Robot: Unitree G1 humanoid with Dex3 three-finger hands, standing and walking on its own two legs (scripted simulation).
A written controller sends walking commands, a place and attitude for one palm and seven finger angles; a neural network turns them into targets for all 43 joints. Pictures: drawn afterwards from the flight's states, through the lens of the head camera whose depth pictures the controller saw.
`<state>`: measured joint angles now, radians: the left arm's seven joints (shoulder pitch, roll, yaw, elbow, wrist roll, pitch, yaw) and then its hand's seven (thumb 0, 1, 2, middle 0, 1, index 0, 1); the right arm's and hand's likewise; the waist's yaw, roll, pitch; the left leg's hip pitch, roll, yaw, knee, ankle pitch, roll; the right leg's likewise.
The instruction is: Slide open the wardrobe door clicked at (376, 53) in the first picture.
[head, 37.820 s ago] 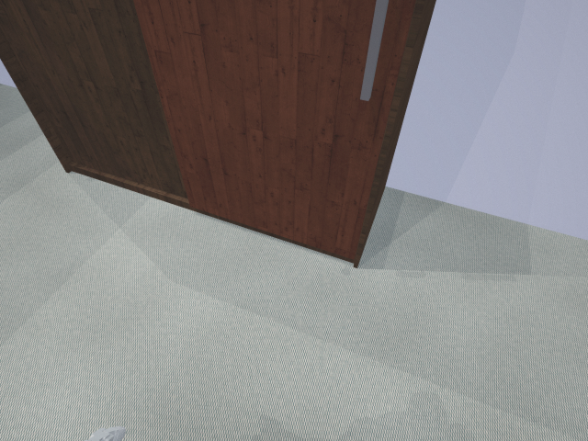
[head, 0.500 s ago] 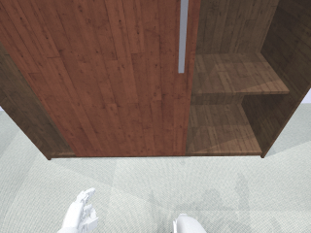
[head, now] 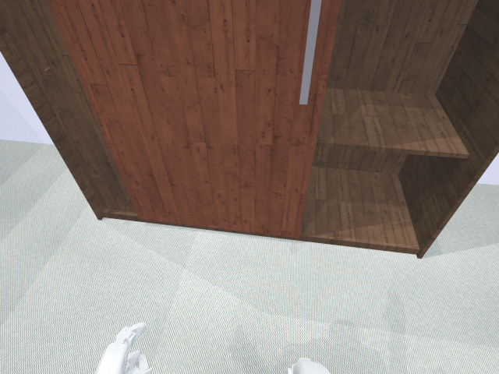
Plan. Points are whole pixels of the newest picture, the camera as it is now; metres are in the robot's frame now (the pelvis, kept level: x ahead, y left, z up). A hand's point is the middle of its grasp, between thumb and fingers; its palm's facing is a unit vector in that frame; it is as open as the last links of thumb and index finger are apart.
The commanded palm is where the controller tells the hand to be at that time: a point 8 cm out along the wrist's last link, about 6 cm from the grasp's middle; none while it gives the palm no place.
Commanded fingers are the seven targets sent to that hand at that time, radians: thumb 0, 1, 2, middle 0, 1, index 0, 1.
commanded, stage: stop stepping back and stand still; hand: right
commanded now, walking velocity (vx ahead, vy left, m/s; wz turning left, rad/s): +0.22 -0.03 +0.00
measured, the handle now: (310, 45) +0.85 -0.13 +0.18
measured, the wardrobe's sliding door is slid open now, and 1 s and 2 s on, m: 0.55 0.55 0.55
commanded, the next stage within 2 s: let the arm hang, fingers relaxed in 0.86 s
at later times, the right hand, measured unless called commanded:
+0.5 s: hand out of the picture +0.22 -0.31 +0.19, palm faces +0.41 +0.71 -0.57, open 7.4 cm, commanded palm +0.15 -0.34 +0.19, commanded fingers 0.00 -0.90 -0.90 0.20 0.30 0.20 0.30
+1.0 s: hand (494, 247) +0.26 -0.31 +0.14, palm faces +0.32 +0.80 -0.51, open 7.4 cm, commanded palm none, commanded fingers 0.00 -0.90 -0.90 0.20 0.30 0.20 0.30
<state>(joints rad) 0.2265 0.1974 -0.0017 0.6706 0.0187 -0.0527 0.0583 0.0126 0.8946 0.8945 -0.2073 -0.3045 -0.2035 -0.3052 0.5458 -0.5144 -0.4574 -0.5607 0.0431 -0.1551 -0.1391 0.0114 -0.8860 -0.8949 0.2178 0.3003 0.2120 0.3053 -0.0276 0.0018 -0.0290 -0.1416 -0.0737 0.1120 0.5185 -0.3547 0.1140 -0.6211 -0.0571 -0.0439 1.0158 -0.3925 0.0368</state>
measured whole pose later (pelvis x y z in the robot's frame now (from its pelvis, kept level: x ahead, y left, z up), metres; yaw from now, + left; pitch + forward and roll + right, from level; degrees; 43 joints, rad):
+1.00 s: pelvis +0.05 -0.05 +0.01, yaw -1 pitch +1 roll +1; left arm 0.18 0.24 0.01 0.63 -0.01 -0.13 0.02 0.01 0.90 0.89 -0.20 -0.30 -0.20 -0.30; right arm 0.49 -0.44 -0.33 -0.34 0.02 -0.20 -0.11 0.01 -0.89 -0.90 0.21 0.30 0.21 0.30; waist 0.01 -0.02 -0.01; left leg -0.24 0.00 0.10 0.50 -0.28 0.02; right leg -0.30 -0.05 -0.07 0.56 -0.27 0.01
